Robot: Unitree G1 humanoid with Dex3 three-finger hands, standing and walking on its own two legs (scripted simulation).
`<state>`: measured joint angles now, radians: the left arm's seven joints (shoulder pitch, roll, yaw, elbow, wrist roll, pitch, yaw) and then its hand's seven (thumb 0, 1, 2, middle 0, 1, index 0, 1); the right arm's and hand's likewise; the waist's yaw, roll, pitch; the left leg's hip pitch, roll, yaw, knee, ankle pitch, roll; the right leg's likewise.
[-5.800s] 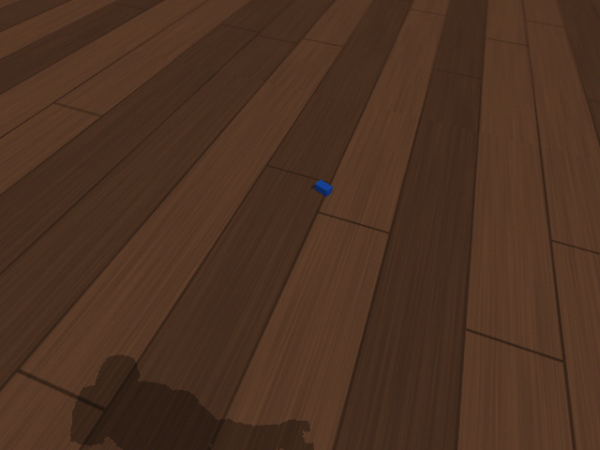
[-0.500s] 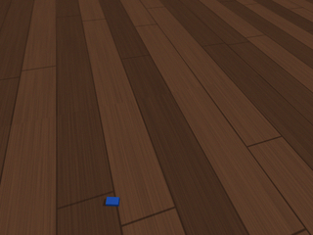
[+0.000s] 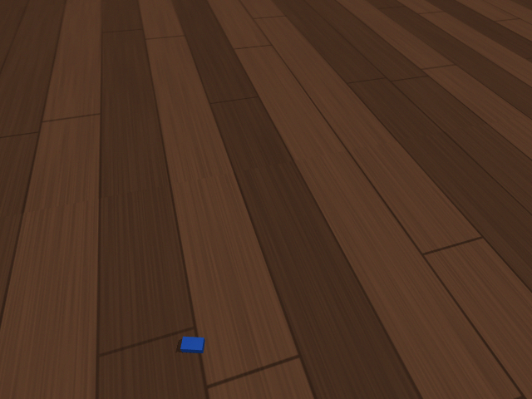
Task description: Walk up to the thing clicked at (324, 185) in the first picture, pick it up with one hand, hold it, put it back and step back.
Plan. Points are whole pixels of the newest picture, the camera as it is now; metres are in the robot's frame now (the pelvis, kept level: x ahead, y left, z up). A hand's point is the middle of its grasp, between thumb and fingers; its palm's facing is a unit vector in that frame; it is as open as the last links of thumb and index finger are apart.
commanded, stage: stand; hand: left
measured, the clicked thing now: (193, 344) +0.43 +0.24 -0.77
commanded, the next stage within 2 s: none
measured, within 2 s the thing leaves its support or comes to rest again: neither
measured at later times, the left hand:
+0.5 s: hand out of the picture +0.07 +0.25 -0.16, palm faces -0.03 -0.94 -0.35, open 7.4 cm
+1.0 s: hand out of the picture +0.07 +0.25 -0.16, palm faces -0.03 -0.94 -0.35, open 7.4 cm
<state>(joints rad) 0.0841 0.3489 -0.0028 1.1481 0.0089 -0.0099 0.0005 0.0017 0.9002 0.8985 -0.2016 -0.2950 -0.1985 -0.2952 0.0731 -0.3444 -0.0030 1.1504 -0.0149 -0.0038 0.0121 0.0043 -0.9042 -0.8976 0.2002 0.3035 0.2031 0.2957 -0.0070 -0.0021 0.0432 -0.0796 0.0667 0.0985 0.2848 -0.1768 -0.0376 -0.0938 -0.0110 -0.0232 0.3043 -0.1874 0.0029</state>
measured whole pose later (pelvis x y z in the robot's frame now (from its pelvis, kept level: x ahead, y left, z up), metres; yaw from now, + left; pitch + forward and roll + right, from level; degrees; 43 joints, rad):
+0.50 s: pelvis +0.00 +0.00 +0.00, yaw +0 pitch -2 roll +0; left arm 0.10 0.35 0.00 1.14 0.01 -0.01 0.00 0.00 0.90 0.90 -0.20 -0.29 -0.20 -0.30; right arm 0.10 -0.34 0.00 1.14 -0.02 -0.01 0.01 0.00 -0.90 -0.90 0.20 0.30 0.20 0.30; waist 0.00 0.00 0.04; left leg -0.08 0.06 0.10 0.28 -0.17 -0.04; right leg -0.09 -0.02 -0.03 0.31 -0.19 0.00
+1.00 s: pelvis +0.00 +0.00 +0.00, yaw +1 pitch -2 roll +0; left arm 0.11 0.35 0.00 1.14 0.01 -0.01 0.00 0.00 0.90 0.90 -0.20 -0.30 -0.20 -0.30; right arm 0.11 -0.34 0.00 1.14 -0.02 -0.01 0.01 0.00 -0.90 -0.90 0.20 0.30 0.20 0.30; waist 0.00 0.00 0.04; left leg -0.08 0.06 0.09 0.28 -0.17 -0.04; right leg -0.10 -0.02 -0.03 0.31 -0.19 0.00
